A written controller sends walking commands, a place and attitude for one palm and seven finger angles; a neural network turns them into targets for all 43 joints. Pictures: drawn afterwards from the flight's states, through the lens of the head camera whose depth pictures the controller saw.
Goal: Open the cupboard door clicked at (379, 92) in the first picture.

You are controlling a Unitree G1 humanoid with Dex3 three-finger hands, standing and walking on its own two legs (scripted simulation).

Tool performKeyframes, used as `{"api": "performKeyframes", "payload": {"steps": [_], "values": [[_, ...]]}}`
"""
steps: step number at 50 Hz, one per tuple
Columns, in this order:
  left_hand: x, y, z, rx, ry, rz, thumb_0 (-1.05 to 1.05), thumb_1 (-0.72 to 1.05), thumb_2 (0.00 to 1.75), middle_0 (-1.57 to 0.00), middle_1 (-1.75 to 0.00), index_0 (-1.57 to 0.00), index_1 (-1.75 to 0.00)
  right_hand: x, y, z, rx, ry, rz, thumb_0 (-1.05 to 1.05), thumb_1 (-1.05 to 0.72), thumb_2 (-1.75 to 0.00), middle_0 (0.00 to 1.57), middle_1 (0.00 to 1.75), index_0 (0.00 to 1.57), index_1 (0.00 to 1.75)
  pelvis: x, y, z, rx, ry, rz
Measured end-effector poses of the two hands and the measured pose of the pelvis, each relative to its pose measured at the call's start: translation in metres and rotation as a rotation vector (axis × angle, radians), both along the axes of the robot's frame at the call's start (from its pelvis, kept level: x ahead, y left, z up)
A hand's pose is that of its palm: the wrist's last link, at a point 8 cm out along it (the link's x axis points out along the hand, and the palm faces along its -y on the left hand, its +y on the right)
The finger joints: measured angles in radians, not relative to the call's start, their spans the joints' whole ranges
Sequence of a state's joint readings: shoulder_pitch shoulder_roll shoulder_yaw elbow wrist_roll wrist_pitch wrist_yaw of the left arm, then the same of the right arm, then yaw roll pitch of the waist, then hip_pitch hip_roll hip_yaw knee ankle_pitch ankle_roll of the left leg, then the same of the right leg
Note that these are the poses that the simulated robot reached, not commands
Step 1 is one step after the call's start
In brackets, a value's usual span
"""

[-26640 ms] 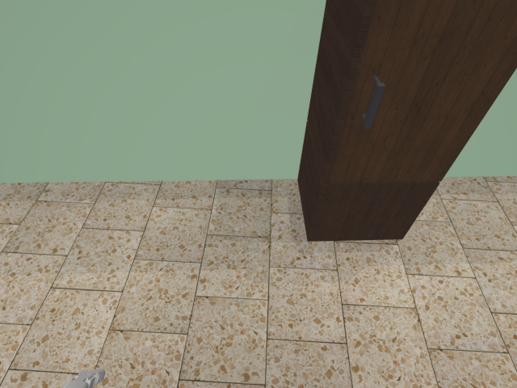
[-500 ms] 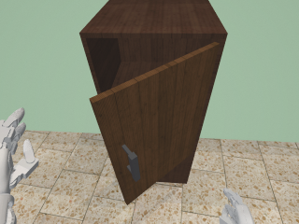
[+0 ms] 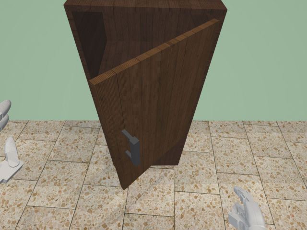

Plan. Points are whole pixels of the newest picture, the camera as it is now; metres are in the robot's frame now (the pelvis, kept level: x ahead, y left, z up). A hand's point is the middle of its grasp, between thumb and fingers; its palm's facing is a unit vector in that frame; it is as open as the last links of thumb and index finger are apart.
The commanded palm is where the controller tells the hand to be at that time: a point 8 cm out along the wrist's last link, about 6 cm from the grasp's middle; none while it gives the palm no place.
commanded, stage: step back with the hand held close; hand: left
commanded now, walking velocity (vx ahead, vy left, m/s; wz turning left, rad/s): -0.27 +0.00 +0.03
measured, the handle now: (131, 148) +0.33 +0.09 +0.00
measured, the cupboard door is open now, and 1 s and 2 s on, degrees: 43 43 43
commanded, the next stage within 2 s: stop stepping back and stand still in 0.82 s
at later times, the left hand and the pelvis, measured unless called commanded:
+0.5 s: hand out of the picture +0.10 +0.28 +0.17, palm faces +0.49 -0.71 -0.51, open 7.4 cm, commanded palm +0.03 +0.32 +0.18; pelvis -0.08 +0.01 -0.02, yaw +5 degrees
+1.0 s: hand out of the picture +0.01 +0.26 +0.17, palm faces +0.32 -0.78 -0.53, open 7.4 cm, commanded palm -0.05 +0.30 +0.18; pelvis -0.19 +0.00 +0.01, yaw +0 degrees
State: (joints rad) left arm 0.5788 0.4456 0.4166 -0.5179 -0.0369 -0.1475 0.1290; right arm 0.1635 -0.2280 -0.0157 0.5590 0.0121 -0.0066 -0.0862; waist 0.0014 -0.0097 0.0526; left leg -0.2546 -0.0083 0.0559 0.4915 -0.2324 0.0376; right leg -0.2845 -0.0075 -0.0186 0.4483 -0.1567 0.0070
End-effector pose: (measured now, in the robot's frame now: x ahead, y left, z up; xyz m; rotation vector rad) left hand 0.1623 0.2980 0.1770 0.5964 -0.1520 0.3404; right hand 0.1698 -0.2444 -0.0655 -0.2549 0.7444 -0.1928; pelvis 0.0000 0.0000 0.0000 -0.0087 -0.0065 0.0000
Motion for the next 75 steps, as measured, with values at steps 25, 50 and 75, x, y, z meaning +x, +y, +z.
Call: {"api": "performKeyframes", "payload": {"steps": [25,50,75], "values": [[-0.106,0.017,0.008,0.092,-0.196,0.045,0.02,0.89,0.89,-0.22,-0.3,-0.21,-0.3,-0.094,0.026,-0.023,-0.003,0.004,0.094,0.01,-0.9,-0.9,0.21,0.3,0.21,0.3,-0.085,0.006,-0.022,-0.027,-0.029,0.084],[-0.187,0.001,0.013,0.023,-0.025,-0.059,0.02,0.89,0.89,-0.22,-0.3,-0.21,-0.3,-0.156,0.026,0.027,0.027,-0.121,0.099,0.01,-0.9,-0.9,0.21,0.3,0.21,0.3,-0.191,-0.002,0.009,-0.048,0.025,0.0],[-0.293,-0.015,-0.004,-0.056,-0.135,0.107,0.01,0.89,0.89,-0.21,-0.3,-0.21,-0.3,-0.33,-0.044,-0.021,-0.041,0.054,-0.02,0.01,-0.9,-0.9,0.21,0.3,0.21,0.3,-0.277,-0.029,-0.006,0.028,0.02,0.05]]}}
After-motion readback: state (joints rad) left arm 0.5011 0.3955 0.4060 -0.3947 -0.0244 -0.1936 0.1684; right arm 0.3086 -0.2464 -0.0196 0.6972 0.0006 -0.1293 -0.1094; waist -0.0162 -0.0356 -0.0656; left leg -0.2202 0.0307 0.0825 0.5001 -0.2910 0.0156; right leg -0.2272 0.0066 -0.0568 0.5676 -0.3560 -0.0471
